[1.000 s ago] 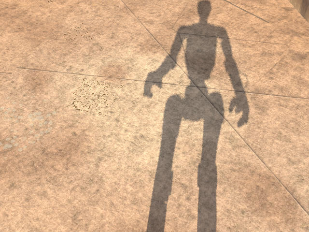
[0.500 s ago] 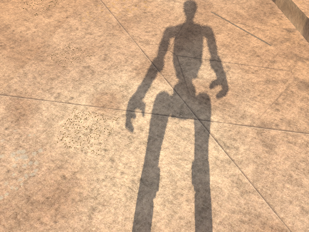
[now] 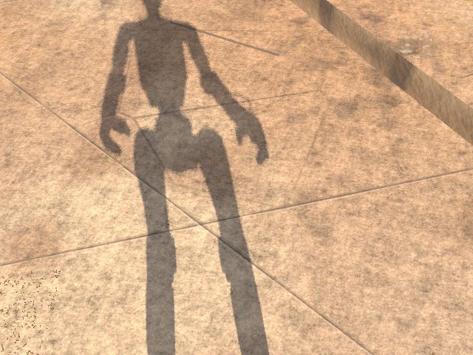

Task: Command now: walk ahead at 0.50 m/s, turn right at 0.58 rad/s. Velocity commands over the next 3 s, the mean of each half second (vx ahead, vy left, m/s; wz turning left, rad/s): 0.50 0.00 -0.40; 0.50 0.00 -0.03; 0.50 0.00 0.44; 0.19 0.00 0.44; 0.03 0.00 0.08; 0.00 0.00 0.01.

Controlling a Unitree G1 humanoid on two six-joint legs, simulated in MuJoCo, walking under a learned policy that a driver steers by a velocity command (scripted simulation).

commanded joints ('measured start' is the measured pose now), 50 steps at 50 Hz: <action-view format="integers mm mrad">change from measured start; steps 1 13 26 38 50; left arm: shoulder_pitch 7 185 74 -218 48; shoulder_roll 116 136 90 25 71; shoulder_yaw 30 35 9 -20 4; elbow -86 -1 -53 -129 -36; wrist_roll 16 -7 7 -2 21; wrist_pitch -20 -15 -28 -47 -48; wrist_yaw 14 53 39 10 19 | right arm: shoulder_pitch -3 -289 11 167 66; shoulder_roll -134 -68 -68 -156 -125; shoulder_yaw -36 -2 -8 -23 -12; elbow -87 -159 -65 38 -6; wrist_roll -20 -8 -22 13 15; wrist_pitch -14 -14 1 28 29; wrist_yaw -5 37 33 16 13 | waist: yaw -9 97 -2 -87 41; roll -61 -95 85 62 -97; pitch -136 -43 -52 -8 -92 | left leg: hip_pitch -233 -133 289 353 -284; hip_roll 62 -40 154 141 50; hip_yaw -67 -32 -325 -96 -75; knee -66 -680 -1013 -1028 -36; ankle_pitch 103 511 203 458 85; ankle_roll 7 -19 237 208 38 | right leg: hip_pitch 271 254 -268 -194 354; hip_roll -259 -217 -167 -129 -341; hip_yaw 409 312 110 22 289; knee -315 -276 558 0 -342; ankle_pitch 154 120 -117 247 10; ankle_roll -202 -127 67 89 -116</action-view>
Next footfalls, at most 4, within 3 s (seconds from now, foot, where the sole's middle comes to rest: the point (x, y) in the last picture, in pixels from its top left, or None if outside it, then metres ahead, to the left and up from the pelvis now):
0.38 left None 0.40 0.12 -0.76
0.88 right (313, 285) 0.63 -0.18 -0.76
1.42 left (240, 196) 0.95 0.03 -0.77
1.86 right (280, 143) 1.19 -0.12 -0.76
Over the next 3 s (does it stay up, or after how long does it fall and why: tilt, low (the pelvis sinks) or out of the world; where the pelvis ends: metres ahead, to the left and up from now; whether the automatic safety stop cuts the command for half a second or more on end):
stays up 1.07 -0.01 0.01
